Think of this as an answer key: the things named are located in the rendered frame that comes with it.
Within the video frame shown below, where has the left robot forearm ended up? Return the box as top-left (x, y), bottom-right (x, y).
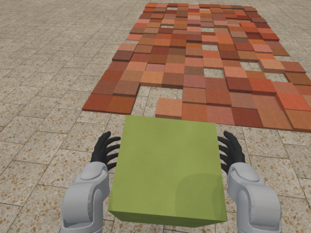
top-left (61, 162), bottom-right (110, 233)

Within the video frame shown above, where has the right robot forearm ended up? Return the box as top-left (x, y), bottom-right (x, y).
top-left (227, 162), bottom-right (282, 233)

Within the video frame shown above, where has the robot right hand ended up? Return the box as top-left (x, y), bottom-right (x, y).
top-left (218, 131), bottom-right (246, 175)

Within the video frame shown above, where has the carton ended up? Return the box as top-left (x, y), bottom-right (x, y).
top-left (107, 115), bottom-right (227, 228)

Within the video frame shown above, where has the robot left hand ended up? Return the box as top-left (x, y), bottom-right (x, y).
top-left (90, 131), bottom-right (121, 171)

